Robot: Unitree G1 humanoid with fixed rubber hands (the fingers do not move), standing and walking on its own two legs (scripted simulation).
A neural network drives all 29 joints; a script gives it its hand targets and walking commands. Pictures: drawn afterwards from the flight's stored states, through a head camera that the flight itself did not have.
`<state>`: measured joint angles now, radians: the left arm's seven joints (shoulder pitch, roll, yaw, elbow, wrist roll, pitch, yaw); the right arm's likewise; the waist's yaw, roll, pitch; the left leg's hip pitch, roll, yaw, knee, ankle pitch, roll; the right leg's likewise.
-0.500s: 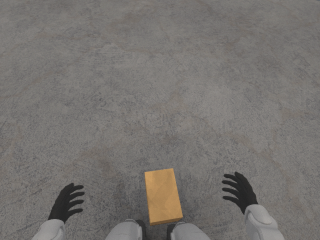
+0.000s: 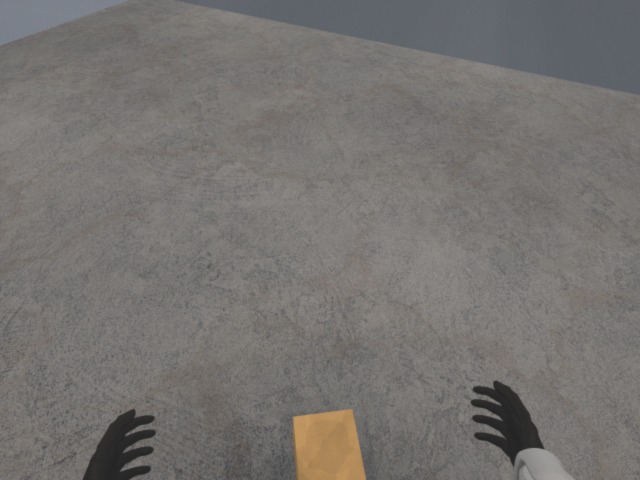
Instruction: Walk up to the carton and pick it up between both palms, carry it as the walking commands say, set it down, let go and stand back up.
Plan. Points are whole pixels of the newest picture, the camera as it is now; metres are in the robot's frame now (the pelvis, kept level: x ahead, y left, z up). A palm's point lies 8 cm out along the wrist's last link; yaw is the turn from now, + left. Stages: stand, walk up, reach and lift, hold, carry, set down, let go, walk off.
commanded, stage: stand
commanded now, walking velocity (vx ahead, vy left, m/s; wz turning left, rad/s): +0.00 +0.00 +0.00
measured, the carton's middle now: (328, 473) +0.28 -0.07 -0.68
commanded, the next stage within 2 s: none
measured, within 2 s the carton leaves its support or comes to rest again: neither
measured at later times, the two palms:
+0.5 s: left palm (117, 448) +0.19 +0.25 -0.06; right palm (540, 409) +0.21 -0.31 -0.05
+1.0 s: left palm (111, 459) +0.18 +0.25 -0.06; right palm (545, 422) +0.20 -0.31 -0.05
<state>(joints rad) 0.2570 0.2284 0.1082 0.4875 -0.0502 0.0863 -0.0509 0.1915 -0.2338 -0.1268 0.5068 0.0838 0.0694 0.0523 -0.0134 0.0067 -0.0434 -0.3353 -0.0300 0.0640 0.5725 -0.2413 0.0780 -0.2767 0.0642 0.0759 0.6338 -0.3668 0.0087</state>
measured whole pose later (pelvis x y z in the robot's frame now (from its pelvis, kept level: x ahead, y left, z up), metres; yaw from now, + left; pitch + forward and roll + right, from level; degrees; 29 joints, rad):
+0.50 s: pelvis +0.05 -0.02 +0.00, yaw +0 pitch +3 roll +1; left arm 0.30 0.26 0.11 0.57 -0.05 0.00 -0.01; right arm 0.20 -0.29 -0.13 0.60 0.08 -0.01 0.00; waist 0.00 -0.01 -0.17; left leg -0.32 -0.05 0.08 0.58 -0.31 0.06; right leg -0.26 0.05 0.07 0.61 -0.40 -0.03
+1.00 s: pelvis +0.04 -0.02 +0.00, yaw +0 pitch +2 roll +1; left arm 0.30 0.26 0.11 0.61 -0.05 -0.02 0.00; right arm 0.20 -0.29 -0.13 0.67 0.08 -0.05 0.00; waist 0.00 -0.01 -0.20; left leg -0.32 -0.05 0.08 0.58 -0.30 0.06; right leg -0.26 0.05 0.07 0.61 -0.38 -0.03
